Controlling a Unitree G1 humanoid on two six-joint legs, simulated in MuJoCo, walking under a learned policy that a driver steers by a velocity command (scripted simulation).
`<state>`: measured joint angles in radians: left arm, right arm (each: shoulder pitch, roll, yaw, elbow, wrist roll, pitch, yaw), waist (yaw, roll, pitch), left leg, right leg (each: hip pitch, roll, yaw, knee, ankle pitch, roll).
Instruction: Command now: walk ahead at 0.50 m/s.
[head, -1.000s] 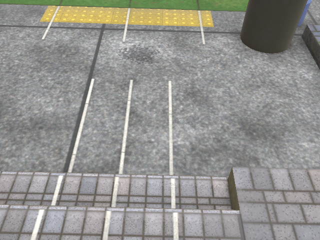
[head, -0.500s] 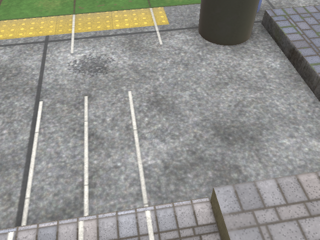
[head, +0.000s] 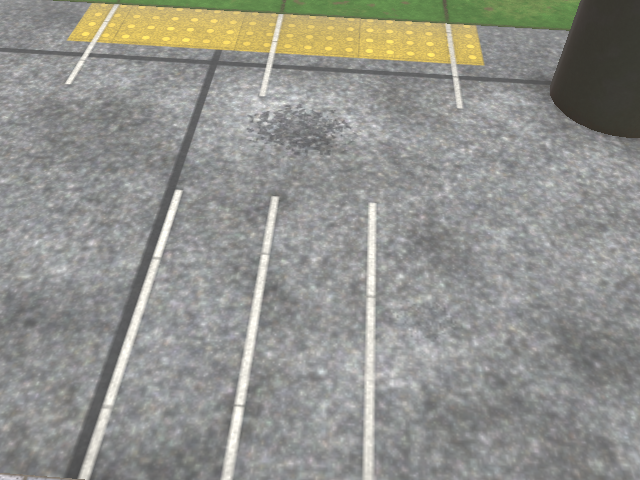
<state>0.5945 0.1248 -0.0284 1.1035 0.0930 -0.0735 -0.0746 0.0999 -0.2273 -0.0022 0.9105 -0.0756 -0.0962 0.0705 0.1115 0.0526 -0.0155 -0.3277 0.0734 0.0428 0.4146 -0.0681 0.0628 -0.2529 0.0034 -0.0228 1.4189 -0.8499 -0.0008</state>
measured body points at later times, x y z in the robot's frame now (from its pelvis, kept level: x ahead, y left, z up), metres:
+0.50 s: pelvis +0.27 -0.02 -0.11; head +0.28 -0.03 +0.34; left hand +0.48 +0.17 -0.22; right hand +0.10 -0.18 -0.25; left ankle +0.07 +0.09 -0.75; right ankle +0.40 -0.13 -0.85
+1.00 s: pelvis +0.58 +0.00 -0.26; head +0.60 +0.02 +0.19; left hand +0.43 +0.16 -0.41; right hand +0.81 -0.19 -0.36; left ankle +0.76 +0.14 -0.98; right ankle +0.38 -0.13 -0.90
